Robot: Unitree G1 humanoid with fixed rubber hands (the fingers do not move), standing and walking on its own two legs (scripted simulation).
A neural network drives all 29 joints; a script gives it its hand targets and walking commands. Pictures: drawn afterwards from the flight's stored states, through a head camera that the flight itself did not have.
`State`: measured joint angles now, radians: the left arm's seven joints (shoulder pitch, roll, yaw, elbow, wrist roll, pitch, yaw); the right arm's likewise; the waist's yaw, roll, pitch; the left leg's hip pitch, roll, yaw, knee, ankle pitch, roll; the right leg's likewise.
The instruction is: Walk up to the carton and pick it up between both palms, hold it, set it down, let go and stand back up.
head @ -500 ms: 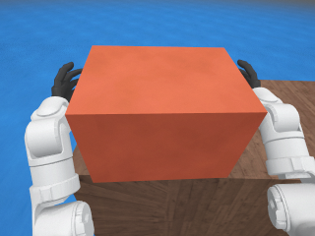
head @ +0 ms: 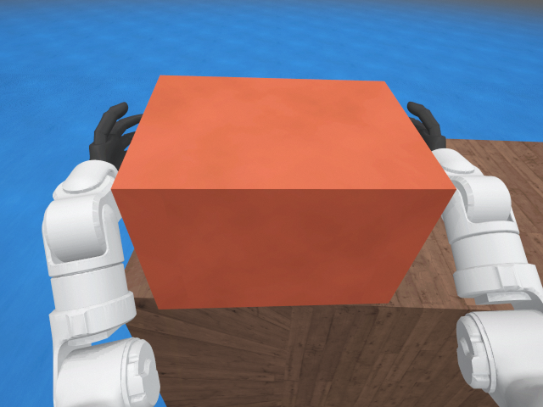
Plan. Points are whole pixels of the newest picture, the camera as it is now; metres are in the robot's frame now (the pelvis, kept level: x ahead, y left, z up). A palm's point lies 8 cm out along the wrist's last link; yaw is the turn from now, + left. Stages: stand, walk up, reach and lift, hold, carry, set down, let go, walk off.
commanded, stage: hold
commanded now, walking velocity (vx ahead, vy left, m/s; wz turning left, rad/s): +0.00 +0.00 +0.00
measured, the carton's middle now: (275, 190) +0.35 +0.00 +0.20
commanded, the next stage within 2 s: none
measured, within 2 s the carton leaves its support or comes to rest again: neither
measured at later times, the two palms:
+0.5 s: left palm (111, 169) +0.35 +0.20 +0.24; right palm (427, 158) +0.36 -0.21 +0.24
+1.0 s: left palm (112, 165) +0.35 +0.20 +0.25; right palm (428, 156) +0.36 -0.21 +0.24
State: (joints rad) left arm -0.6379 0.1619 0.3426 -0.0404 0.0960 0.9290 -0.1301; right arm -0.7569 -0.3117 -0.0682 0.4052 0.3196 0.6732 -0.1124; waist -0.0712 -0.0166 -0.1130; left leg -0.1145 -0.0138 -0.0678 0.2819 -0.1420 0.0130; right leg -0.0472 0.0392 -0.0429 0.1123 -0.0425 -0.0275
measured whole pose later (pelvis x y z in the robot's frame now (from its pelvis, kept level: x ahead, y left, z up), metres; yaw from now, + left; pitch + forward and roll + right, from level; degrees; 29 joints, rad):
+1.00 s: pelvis +0.00 +0.00 +0.00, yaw +0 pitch -2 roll -1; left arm -0.63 0.15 0.34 -0.06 0.10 0.94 -0.12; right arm -0.75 -0.32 -0.06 0.40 0.33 0.68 -0.11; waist -0.07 -0.02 -0.11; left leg -0.11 -0.01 -0.06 0.28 -0.14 0.01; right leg -0.04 0.04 -0.04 0.10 -0.04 -0.03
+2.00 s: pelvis +0.00 +0.00 +0.00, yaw +0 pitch -1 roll -1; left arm -0.63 0.15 0.34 -0.06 0.09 0.92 -0.13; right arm -0.74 -0.31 -0.08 0.37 0.31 0.68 -0.11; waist -0.07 -0.01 -0.13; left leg -0.12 -0.01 -0.06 0.29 -0.15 0.02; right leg -0.06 0.04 -0.04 0.12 -0.05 -0.03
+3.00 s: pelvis +0.00 +0.00 +0.00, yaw +1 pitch -2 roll -1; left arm -0.64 0.14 0.37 -0.06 0.11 0.81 -0.17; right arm -0.71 -0.27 -0.14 0.33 0.25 0.58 -0.07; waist -0.08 -0.02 -0.08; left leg -0.10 -0.02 -0.07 0.28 -0.14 0.02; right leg -0.04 0.03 -0.04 0.14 -0.07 -0.02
